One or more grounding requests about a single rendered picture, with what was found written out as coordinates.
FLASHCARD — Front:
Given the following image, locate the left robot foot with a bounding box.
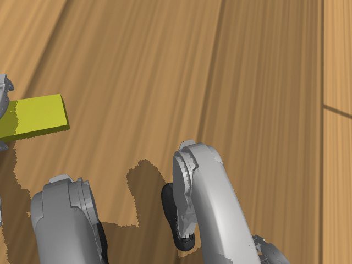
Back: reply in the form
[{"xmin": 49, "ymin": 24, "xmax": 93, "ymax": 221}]
[{"xmin": 97, "ymin": 220, "xmax": 109, "ymax": 264}]

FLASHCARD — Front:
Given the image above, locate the carton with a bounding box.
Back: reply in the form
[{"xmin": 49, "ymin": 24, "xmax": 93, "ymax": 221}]
[{"xmin": 0, "ymin": 94, "xmax": 70, "ymax": 142}]

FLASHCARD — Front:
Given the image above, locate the right robot foot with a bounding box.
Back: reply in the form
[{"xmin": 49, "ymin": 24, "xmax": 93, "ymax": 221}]
[{"xmin": 161, "ymin": 183, "xmax": 195, "ymax": 251}]

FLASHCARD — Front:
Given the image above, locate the left robot hand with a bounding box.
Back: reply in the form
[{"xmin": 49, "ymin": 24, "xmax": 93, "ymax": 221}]
[{"xmin": 0, "ymin": 74, "xmax": 14, "ymax": 151}]

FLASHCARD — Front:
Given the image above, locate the right robot hand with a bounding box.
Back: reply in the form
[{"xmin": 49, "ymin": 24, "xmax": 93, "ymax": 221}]
[{"xmin": 252, "ymin": 235, "xmax": 291, "ymax": 264}]

